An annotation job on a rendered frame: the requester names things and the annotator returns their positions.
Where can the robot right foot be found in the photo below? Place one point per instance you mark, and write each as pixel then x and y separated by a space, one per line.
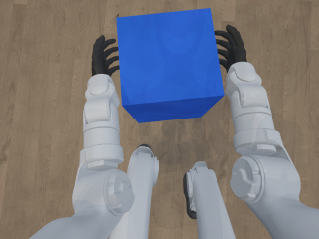
pixel 191 213

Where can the robot right upper arm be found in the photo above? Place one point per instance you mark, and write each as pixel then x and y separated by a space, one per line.
pixel 270 187

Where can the robot left forearm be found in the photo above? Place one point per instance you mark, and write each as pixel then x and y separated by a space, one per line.
pixel 101 130

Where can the carton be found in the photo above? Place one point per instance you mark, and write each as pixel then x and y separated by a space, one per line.
pixel 169 65

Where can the robot left upper arm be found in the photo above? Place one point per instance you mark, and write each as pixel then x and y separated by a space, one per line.
pixel 99 201

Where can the robot right forearm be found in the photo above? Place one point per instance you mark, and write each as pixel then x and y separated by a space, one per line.
pixel 251 113

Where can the right robot hand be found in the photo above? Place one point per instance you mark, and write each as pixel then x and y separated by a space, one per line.
pixel 235 47

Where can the robot left shin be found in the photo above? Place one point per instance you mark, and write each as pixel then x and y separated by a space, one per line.
pixel 135 154

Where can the left robot hand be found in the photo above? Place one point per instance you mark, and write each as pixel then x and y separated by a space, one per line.
pixel 100 63

